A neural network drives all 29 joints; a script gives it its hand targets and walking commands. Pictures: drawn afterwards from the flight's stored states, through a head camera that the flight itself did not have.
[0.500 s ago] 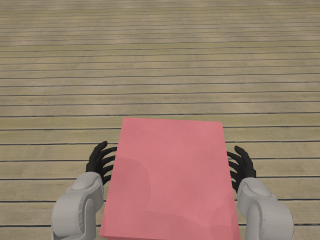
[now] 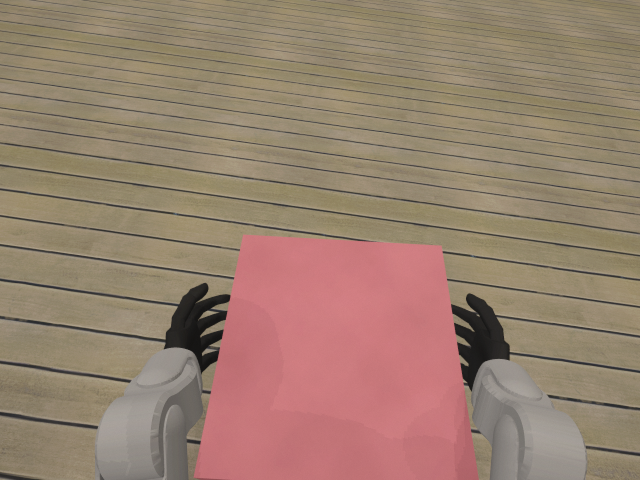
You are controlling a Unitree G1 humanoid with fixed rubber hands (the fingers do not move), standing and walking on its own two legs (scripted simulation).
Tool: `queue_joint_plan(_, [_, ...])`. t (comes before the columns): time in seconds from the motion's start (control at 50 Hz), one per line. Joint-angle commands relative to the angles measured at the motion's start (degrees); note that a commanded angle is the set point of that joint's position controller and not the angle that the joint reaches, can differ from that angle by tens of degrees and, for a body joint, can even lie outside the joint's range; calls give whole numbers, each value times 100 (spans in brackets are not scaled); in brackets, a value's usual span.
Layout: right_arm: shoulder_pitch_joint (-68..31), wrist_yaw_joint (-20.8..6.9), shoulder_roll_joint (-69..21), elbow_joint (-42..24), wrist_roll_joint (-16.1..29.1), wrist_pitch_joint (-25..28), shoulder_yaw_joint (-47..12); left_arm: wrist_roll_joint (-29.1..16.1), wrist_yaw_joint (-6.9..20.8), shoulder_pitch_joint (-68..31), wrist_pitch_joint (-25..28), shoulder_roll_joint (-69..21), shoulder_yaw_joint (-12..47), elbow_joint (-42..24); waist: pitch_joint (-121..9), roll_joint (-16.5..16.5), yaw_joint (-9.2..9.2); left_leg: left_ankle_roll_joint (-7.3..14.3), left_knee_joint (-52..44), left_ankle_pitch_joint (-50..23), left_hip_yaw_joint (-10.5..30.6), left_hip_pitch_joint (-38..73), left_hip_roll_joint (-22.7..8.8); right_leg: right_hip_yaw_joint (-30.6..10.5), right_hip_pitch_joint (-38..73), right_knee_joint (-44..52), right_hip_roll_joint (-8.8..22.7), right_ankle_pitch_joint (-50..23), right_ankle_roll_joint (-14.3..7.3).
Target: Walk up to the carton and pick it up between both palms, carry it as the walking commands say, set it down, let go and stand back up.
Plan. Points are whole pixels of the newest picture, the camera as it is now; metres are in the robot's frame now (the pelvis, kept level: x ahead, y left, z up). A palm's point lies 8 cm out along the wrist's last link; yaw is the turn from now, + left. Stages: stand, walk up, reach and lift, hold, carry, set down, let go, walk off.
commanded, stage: carry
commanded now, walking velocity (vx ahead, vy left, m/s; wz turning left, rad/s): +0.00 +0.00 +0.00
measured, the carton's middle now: (333, 374) +0.24 +0.01 +0.01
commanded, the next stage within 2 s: none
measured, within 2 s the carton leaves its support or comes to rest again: neither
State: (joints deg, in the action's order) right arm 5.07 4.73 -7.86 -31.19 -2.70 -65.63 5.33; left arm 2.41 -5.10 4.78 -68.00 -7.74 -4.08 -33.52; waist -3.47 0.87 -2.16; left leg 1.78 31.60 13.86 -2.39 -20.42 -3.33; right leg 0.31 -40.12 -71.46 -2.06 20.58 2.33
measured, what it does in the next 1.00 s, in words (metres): walks backwards: right foot, then left foot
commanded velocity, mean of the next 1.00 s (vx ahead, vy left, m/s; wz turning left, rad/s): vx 0.00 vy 0.00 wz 0.00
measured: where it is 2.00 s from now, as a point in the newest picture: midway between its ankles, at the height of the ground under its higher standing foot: outside the picture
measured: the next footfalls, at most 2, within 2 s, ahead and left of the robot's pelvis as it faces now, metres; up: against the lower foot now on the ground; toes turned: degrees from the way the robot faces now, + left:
right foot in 0.22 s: -0.13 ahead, -0.10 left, +0.00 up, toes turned +6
left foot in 0.52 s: -0.13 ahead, +0.12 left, +0.00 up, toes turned -7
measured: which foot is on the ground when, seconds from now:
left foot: down 0.00-0.26, up 0.28-0.50, down 0.52-1.00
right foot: up 0.00-0.20, down 0.22-1.00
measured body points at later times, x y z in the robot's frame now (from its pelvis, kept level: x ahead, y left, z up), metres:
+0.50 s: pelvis -0.17 +0.00 +0.00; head -0.19 -0.01 +0.45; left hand +0.07 +0.14 +0.09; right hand +0.06 -0.19 +0.08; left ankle -0.17 +0.13 -0.73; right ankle -0.17 -0.10 -0.74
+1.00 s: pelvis -0.25 +0.02 -0.01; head -0.27 +0.02 +0.44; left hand -0.01 +0.17 +0.08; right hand -0.01 -0.15 +0.07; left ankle -0.17 +0.14 -0.74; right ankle -0.17 -0.10 -0.74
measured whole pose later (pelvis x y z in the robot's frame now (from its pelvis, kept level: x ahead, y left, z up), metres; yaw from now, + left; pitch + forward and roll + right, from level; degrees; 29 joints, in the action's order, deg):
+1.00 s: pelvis -0.25 +0.02 -0.01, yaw -2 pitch +3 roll +0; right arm 1.8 5.5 -7.4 -30.4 -3.2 -68.5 6.1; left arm 2.3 -4.9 2.3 -68.6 -7.5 -4.6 -31.0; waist -6.0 0.2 -0.2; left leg 0.4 31.1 10.1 -5.0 -24.6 -2.1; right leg 2.6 -25.1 -29.9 2.0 7.6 0.2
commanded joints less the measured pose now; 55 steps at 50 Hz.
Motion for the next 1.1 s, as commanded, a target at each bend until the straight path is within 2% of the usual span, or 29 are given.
queue_joint_plan(0.0, [-2168,-634,-4008,-708,1566,52,-3661,-1815,532,-2630,178,-4408,4364,-704,-1051,-1053,242,424,-1059,-648,695,541,-1023,20,312,-136,-5,89,107])
queue_joint_plan(0.04, [-2111,-615,-3902,-691,1577,1,-3653,-1726,455,-2535,132,-4230,4329,-700,-1092,-1309,252,431,-1418,170,1132,746,-1095,244,591,945,15,403,97])
queue_joint_plan(0.06, [-2052,-597,-3858,-656,1572,-35,-3658,-1674,424,-2445,102,-4152,4273,-640,-1139,-1394,259,468,-1569,353,1341,770,-1195,342,838,1449,-15,626,69])
queue_joint_plan(0.12, [-1997,-558,-3788,-681,1550,-118,-3759,-1568,394,-2197,28,-4014,4009,-446,-1348,-1399,294,633,-1723,183,1662,1012,-1391,461,1560,3251,-99,1238,-144])
queue_joint_plan(0.14, [-1975,-551,-3773,-695,1540,-136,-3789,-1537,401,-2140,15,-4001,3922,-390,-1417,-1360,294,615,-1675,59,1636,1104,-1365,539,1822,3920,-157,1038,-191])
queue_joint_plan(0.16, [-1959,-545,-3741,-674,1526,-160,-3806,-1494,409,-2027,1,-4006,3843,-291,-1474,-1273,242,483,-1578,96,1488,1042,-1270,611,2238,4789,-164,528,-210])
queue_joint_plan(0.18, [-1915,-543,-3695,-614,1491,-179,-3813,-1449,421,-1935,-10,-3985,3766,-201,-1511,-1138,210,204,-1545,251,1279,816,-1082,592,2811,5690,-26,-77,-196])
queue_joint_plan(0.2, [-1991,-541,-3675,-591,1477,-184,-3830,-1426,438,-1943,1,-3966,3699,-166,-1553,-824,222,-51,-1319,186,1113,345,-928,132,3419,5861,409,-185,-201])
queue_joint_plan(0.22, [-2129,-530,-3692,-617,1476,-184,-3912,-1403,465,-1958,35,-3940,3653,-130,-1474,-209,200,-365,-1079,-138,739,-342,-635,-546,3764,5728,1099,39,-270])
queue_joint_plan(0.24, [-2531,-532,-3746,-765,1531,-184,-4058,-1391,493,-2069,93,-3966,3588,-94,-983,1082,137,-571,-430,118,-25,-871,-205,-1389,3005,5838,1970,102,-642])
queue_joint_plan(0.26, [-2785,-555,-3914,-802,1593,-147,-4108,-1463,520,-2396,124,-4137,3701,-262,-660,990,171,-477,400,421,-130,-763,-255,-1134,2228,5867,2131,-3,-749])
queue_joint_plan(0.3, [-2981,-585,-4068,-733,1722,-137,-4218,-1412,555,-2438,154,-4124,3628,-321,-476,692,158,-402,1765,545,155,-780,-36,-938,1621,5994,1966,504,-885])
queue_joint_plan(0.34, [-2913,-585,-4123,-665,1798,-134,-4282,-1378,555,-2340,179,-4070,3611,-359,-481,528,169,-373,2237,437,343,-915,54,-566,1782,5728,1676,-46,-859])
queue_joint_plan(0.38, [-2814,-545,-4096,-618,1798,-158,-4246,-1407,547,-2347,184,-3974,3630,-385,-660,577,188,-372,1613,400,242,-914,-28,-519,2289,5390,1525,-810,-799])
queue_joint_plan(0.44, [-2568,-468,-4011,-572,1754,-212,-4166,-1450,526,-2246,146,-3865,3615,-326,-1033,872,175,-391,310,681,-132,-498,58,-703,2879,5057,1539,-1941,-875])
queue_joint_plan(0.48, [-2355,-441,-3942,-432,1673,-249,-4067,-1437,512,-2107,96,-3768,3594,-194,-1227,734,227,-431,-952,-141,-315,372,23,-602,2836,4794,1459,-2459,-716])
queue_joint_plan(0.5, [-2332,-443,-3909,-388,1640,-256,-4023,-1432,504,-2061,84,-3718,3601,-155,-1388,631,202,-419,-1005,-218,-115,857,-205,-581,2624,4683,1409,-2668,-557])
queue_joint_plan(0.52, [-2369,-449,-3914,-373,1596,-225,-3959,-1479,509,-2094,74,-3738,3680,-200,-1424,54,185,-319,-641,-986,223,977,-486,-413,2439,4589,1174,-2912,-356])
queue_joint_plan(0.54, [-2279,-456,-3958,-327,1562,-197,-3868,-1576,533,-2273,65,-3815,3785,-352,-1416,-344,188,-232,-604,-1256,359,752,-569,-242,2430,4552,1080,-2255,-254])
queue_joint_plan(0.56, [-2287,-460,-4012,-300,1546,-189,-3810,-1640,548,-2440,61,-3899,3855,-418,-1401,-384,191,-179,-693,-1003,380,602,-573,-180,2468,4577,1020,-1689,-226])
queue_joint_plan(0.62, [-2442,-464,-4072,-317,1507,-179,-3768,-1716,577,-2693,42,-3979,3976,-416,-1080,-237,201,-104,-1039,550,483,83,-497,-280,2269,4767,932,-522,-280])
queue_joint_plan(0.68, [-2496,-470,-4033,-325,1486,-193,-3737,-1734,585,-2708,19,-3980,3992,-340,-903,-284,194,-87,-1264,1176,650,-204,-525,-230,2119,4732,838,-220,-261])
queue_joint_plan(0.78, [-2604,-514,-4041,-426,1571,-222,-3767,-1699,556,-2646,15,-4055,3942,-299,-902,-475,157,-90,-1586,1860,793,-587,-642,-16,2316,4454,614,-354,-237])
queue_joint_plan(0.88, [-2637,-547,-4066,-490,1624,-257,-3831,-1650,535,-2567,12,-4070,3855,-285,-944,-365,153,-166,-1355,1783,548,-609,-502,-113,2223,4568,603,-139,-290])
queue_joint_plan(1.0, [-2615,-542,-4117,-473,1588,-272,-3877,-1651,559,-2591,-1,-4046,3815,-287,-1033,162,220,-150,-560,1007,256,-70,-145,-493,1568,5099,842,584,-308])
queue_joint_plan(1.08, [-2661,-543,-4146,-496,1596,-263,-3885,-1663,575,-2623,3,-4080,3831,-310,-1052,157,231,-100,-525,1023,314,-61,-116,-425,1498,5032,797,605,-288])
